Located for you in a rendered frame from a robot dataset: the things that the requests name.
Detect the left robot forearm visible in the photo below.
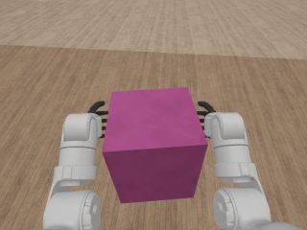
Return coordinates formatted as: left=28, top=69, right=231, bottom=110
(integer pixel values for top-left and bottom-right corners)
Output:
left=42, top=112, right=103, bottom=228

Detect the right robot forearm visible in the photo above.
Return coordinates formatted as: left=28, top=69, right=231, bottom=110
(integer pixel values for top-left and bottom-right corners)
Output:
left=203, top=112, right=272, bottom=220

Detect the carton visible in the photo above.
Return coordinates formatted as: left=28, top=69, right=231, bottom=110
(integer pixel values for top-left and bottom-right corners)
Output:
left=102, top=87, right=208, bottom=204

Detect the robot left upper arm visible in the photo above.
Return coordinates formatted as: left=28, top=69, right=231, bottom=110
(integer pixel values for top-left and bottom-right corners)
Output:
left=36, top=190, right=102, bottom=230

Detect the robot left hand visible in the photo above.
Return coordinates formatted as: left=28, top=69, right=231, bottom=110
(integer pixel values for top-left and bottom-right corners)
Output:
left=87, top=101, right=108, bottom=139

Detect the robot right upper arm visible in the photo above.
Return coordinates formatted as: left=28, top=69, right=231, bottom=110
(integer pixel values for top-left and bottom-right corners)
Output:
left=213, top=186, right=302, bottom=230

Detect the robot right hand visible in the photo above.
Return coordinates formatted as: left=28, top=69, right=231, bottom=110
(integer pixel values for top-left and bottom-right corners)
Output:
left=197, top=101, right=216, bottom=139

